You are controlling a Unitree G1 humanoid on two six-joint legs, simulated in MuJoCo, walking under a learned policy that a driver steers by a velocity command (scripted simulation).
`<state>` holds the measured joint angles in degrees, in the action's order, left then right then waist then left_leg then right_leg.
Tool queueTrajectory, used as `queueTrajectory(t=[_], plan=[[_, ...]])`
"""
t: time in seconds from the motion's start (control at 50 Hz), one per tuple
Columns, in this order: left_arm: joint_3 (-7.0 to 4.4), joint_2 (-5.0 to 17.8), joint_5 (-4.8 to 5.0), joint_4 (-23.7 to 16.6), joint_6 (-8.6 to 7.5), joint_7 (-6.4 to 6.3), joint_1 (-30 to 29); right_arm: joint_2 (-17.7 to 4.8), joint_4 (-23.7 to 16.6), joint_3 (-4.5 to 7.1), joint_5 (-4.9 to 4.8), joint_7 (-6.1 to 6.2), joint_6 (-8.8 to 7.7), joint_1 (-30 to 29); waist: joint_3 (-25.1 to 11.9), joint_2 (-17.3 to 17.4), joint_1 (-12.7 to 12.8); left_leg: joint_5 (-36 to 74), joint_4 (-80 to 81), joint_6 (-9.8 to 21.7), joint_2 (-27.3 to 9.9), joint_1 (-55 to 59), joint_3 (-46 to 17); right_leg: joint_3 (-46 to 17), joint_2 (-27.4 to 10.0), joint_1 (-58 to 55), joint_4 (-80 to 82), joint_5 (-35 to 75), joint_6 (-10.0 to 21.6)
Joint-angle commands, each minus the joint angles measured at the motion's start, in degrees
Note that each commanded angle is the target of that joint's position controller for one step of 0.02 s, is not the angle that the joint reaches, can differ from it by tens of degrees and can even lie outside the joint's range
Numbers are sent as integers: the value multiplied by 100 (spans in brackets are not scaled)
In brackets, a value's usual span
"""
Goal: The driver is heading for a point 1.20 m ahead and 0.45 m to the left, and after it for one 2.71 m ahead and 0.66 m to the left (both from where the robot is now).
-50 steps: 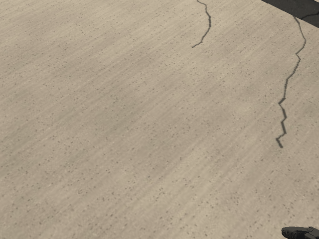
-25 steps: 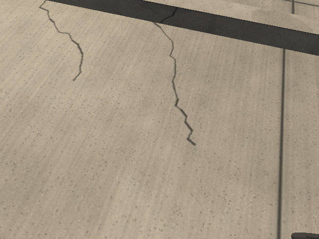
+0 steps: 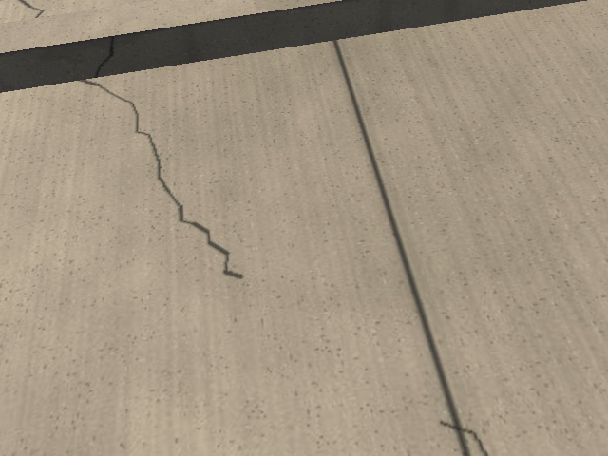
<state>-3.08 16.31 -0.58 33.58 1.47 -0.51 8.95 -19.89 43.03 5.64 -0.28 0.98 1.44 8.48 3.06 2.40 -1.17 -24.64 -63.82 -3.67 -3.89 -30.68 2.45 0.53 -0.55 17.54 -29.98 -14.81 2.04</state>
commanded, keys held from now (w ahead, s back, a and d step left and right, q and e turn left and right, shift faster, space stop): q+shift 0.66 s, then shift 0.20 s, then w+shift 0.10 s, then w+e+shift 0.04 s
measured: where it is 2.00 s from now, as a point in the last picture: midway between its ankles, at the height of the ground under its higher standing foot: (208, 327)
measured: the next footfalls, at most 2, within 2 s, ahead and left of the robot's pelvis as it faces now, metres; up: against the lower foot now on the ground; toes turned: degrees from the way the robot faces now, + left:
left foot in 0.36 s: +0.02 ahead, +0.14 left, +0.00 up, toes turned +20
right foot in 0.90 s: +0.19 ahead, -0.01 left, +0.00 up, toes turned +46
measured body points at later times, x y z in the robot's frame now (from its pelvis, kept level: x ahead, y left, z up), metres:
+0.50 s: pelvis +0.02 +0.05 +0.00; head +0.06 +0.10 +0.44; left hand +0.09 +0.38 -0.11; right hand +0.24 -0.19 -0.08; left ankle -0.02 +0.12 -0.74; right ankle +0.03 -0.11 -0.65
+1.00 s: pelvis +0.10 +0.06 +0.00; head +0.11 +0.05 +0.45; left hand +0.00 +0.35 -0.10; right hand +0.40 -0.03 -0.08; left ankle -0.02 +0.12 -0.69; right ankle +0.16 -0.03 -0.74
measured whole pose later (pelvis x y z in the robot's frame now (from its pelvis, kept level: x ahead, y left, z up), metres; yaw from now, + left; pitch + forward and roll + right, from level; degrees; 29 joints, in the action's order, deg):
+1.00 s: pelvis +0.10 +0.06 +0.00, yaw +39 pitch +2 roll +0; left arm -3.9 16.2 0.1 42.3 -3.5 0.5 14.0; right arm -16.6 34.2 2.0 -0.9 1.0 0.7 9.9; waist -1.7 1.8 2.0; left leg -28.3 -54.6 1.3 5.7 -22.9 -8.0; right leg -3.7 2.7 15.1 -28.1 -15.9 2.5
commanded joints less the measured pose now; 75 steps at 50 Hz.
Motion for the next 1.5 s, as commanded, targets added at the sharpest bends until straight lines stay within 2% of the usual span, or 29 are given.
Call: queueTrajectory(t=[0.02, 0.12, 0.26, 0.34, 0.36, 0.38, 0.4, 0.42, 0.44, 0.48, 0.64, 0.78, 0.86, 0.88, 0.9, 0.92, 0.94, 0.96, 1.02, 1.08, 1.1, 1.16, 1.22, 1.24, 1.26, 1.28, 1.3, 1.34, 1.5], plan=[[19, 211, -115, -165, -193, -71, -313, -161, -96, -21, -50, -25, 4, 377, -1021, -1048, -65, 694, 231, -107, -76, 376, -272, -326, -1133, -715, 964, 2712, 900], [-225, 901, -115, 75, -83, -175, -142, -390, -529, -45, -115, -65, 66, -116, -468, -1079, 320, 221, 1040, -114, -71, 91, -194, -570, -1717, -955, 1148, 1894, 1200], [-324, 843, -22, 177, -63, -164, -381, -144, -816, -46, -125, -178, 159, 62, -523, -890, 246, -82, 1472, 62, -162, 169, 103, -224, -2000, -1275, 867, 2661, 1142], [-402, 891, 175, 240, -47, -133, -523, -112, -914, 18, -161, -286, 217, 384, -775, -887, -18, 729, 2895, 423, 129, 1049, 463, 379, -1911, -1284, 100, 2820, 624], [-400, 778, 203, 360, -58, -104, -318, -255, -855, 102, -135, -230, 217, 667, -860, -601, -125, 1519, 3525, 635, 295, 1703, 338, 724, -1640, -935, -542, 2386, 266], [-368, 593, 72, 303, -96, -79, -266, -949, -857, 331, -118, -105, 189, 1053, -956, 585, -200, 3766, 3975, 1125, -421, 2839, -1066, 1137, -1003, 346, -2088, 926, -275], [-223, 264, -160, -184, -151, -73, -858, -1645, -1005, 445, 56, -81, 81, 1154, -1153, 1991, -184, 5680, 4052, 2393, -1704, 3600, -3439, 667, 111, 2274, -3627, -2439, -750], [-286, 533, -114, -144, -179, -72, -1145, -1302, -1066, 358, 153, -153, -59, 1180, -1599, 914, -504, 5051, 4252, 2713, -1865, 3683, -3394, -349, 98, 2552, -4360, -2637, -711], [-305, 599, 27, -132, -202, -72, -1182, -1168, -1052, 300, 104, -141, -153, 955, -1273, 535, -321, 4507, 4290, 2421, -1562, 3447, -2915, -524, 19, 2635, -4401, -2141, -577], [-352, 707, -18, 18, -205, -165, -954, -858, -1139, 212, -165, -14, -117, 314, -833, 89, 53, 3921, 4264, 1848, -1035, 3010, -2315, -594, -129, 2659, -3810, -1141, -537], [-269, 487, 45, 175, -249, -125, -858, -957, -1327, 222, -134, 188, 60, 234, -919, 445, 104, 3518, 4106, 1586, -444, 2606, -2513, -731, 421, 1878, -2141, -185, -815], [-273, 605, 67, 245, -326, -1, -829, -774, -1418, 91, -11, 126, 135, 84, -997, 770, -94, 4087, 3619, 1534, -506, 2415, -2945, -644, 307, 1063, -1272, -348, -679], [-284, 617, 76, 288, -427, 98, -514, -670, -1447, 0, -75, 98, 145, -196, -875, 731, 110, 3890, 3396, 1380, -277, 2254, -3122, -459, 240, 128, 159, 292, -402], [-253, 561, 28, 334, -457, 122, -308, -515, -1414, -66, -74, 89, 118, -138, -1056, 561, 214, 2450, 3469, 1201, -85, 1949, -3019, -527, 120, -649, 745, 963, -287], [-252, 679, -52, 328, -472, 117, -110, -144, -1347, -198, 50, 58, 75, 162, -1207, -144, 147, 439, 2937, 967, 349, 1406, -2600, -1338, -558, -1374, 938, 487, -31], [-372, 1162, -56, 521, -456, 108, 362, 3, -1379, -249, 28, 22, 6, 543, -954, -1329, -41, -1154, 1923, 682, 1192, 217, -1579, -2690, -1294, -1772, 1365, -1545, 729], [-426, 1235, -7, 653, -522, 137, 895, -405, -1476, -156, -116, 45, -96, 68, -395, -1688, 438, -1402, 747, 500, 1014, -948, -1316, -4243, -1974, -1635, 2064, -3506, 1423], [-386, 1122, 61, 645, -586, 107, 837, -695, -1479, -57, -186, 48, -192, -210, 116, -1320, 456, -878, 244, 496, 695, -1369, -1342, -4248, -2033, -1353, 2128, -3634, 1398], [-257, 914, 179, 657, -601, 11, 978, -367, -1449, -119, 43, -88, -505, -434, -4, -909, 439, 327, 396, 397, 256, -1237, -899, -3338, -1410, -1312, 2116, -2421, 1049], [-226, 823, 214, 607, -560, -52, 1131, 26, -1461, -223, 26, -143, -759, -688, -97, -1022, 484, 771, 1557, 241, 411, -469, -479, -2586, -856, -931, 2148, -1367, 972], [-359, 1183, -164, 831, -453, 85, 1125, 31, -1361, -307, 531, -357, -504, -558, -133, -951, 405, 560, 1838, 176, 603, -8, -172, -2223, -457, -567, 2004, -1246, 866], [-415, 1142, -94, 807, -316, 198, 1037, 127, -1380, -315, 243, -404, -369, -475, -100, -1408, 318, 287, 2944, 55, 846, 1212, 22, -2192, -313, 263, 1900, -1245, 903], [-401, 928, -23, 768, -340, 202, 850, -194, -1041, -201, 157, -83, -497, 417, -337, -831, -206, 1240, 3974, 222, 629, 3369, -215, -2274, -178, 1291, 1016, -1154, 645], [-340, 692, 18, 637, -431, 209, 597, -570, -884, -89, 209, 31, -560, 1242, -706, -323, -681, 644, 4056, 397, -102, 4564, -877, -1904, 119, 2117, -101, -1287, 433], [-147, 48, 191, 246, -524, 203, 398, -1345, -839, 76, 388, 109, -581, 1940, -1378, 1332, -989, -1866, 5031, 732, -1869, 5287, -3187, -942, 725, 3002, -2158, -1685, 194], [-122, 286, 99, 160, -465, 167, 359, -1362, -805, 124, 422, 105, -530, 1552, -1118, 1060, -652, -2734, 5278, 1075, -2356, 4407, -4348, -685, 233, 3444, -3226, -1228, 232], [-168, 465, -6, 229, -397, 200, 215, -808, -880, -27, 387, 60, -542, 1198, -608, 437, -474, -2361, 5164, 1076, -2062, 3942, -3804, -688, -28, 3514, -3656, -736, 272], [-196, 494, -129, 416, -320, 380, 406, -323, -819, -183, 323, 2, -585, 1016, -349, 368, -213, -1146, 5307, 908, -1470, 3443, -2351, -520, -275, 3255, -3736, -269, 172], [-20, 324, -143, -70, -128, 667, -924, -56, -85, -253, 252, -69, -819, 1555, 548, 344, -70, 1838, 5838, 751, -1048, 3074, 247, -95, -483, 3690, -3505, 927, 149]])
Velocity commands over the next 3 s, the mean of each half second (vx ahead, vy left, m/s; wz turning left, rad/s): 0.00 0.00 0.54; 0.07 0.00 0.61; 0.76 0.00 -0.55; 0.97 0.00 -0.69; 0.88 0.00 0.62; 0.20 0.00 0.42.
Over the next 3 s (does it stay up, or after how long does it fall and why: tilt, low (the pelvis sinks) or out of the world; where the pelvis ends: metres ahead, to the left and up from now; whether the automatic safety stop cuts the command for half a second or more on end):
stays up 1.37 0.34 -0.01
